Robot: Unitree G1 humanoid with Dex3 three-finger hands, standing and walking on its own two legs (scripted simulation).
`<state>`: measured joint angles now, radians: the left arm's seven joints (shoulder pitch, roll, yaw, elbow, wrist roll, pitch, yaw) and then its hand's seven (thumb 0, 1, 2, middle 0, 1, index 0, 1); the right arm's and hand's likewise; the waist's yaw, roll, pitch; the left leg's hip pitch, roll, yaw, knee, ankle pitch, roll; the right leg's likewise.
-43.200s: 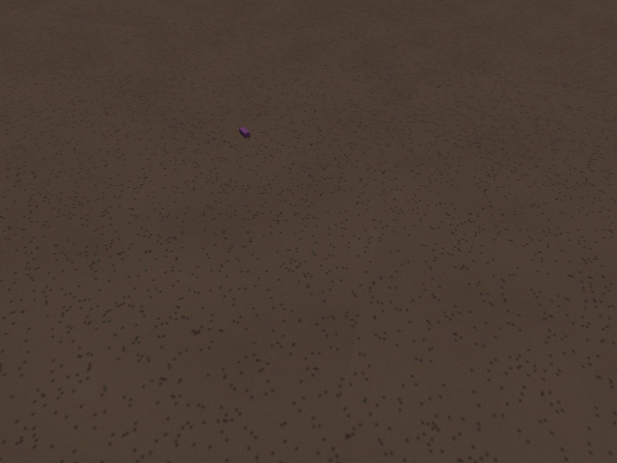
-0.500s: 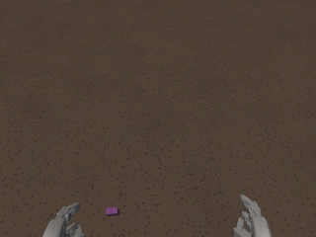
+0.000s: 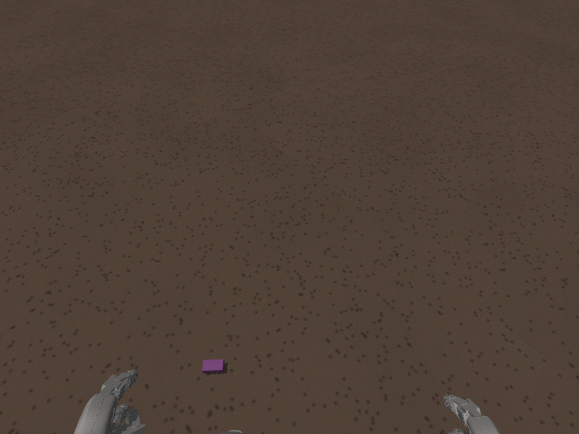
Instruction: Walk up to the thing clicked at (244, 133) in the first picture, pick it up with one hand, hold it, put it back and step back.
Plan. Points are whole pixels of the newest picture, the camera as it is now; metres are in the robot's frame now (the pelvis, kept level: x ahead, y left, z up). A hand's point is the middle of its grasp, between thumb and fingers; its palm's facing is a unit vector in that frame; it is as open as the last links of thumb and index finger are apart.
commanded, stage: stand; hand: left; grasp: from above
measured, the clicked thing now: (213, 366) +0.43 +0.25 -0.72
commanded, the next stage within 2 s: none
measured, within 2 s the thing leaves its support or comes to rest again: neither
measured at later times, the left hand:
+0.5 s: hand out of the picture +0.04 +0.24 -0.12, palm faces +0.05 -0.94 -0.33, open 7.4 cm
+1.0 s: hand out of the picture +0.05 +0.24 -0.11, palm faces +0.03 -0.94 -0.34, open 7.4 cm
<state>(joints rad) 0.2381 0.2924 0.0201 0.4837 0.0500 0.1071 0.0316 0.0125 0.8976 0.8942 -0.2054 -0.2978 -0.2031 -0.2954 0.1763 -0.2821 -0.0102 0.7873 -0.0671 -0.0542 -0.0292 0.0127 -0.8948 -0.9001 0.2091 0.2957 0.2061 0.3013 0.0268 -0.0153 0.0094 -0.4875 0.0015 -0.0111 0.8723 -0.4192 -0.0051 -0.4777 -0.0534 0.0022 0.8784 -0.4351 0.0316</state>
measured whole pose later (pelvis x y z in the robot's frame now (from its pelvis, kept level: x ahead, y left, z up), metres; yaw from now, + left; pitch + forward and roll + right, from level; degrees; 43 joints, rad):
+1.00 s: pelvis +0.00 -0.01 +0.05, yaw +0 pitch -4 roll +0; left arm 0.15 0.30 0.03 1.15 0.02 0.00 0.02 0.01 0.90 0.89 -0.20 -0.30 -0.20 -0.30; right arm 0.15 -0.32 -0.02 1.13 -0.02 0.01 -0.02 0.01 -0.90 -0.90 0.20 0.30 0.20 0.30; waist 0.01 0.02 0.07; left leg -0.13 0.02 -0.02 0.38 -0.18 -0.02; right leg -0.11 -0.03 -0.02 0.37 -0.19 0.03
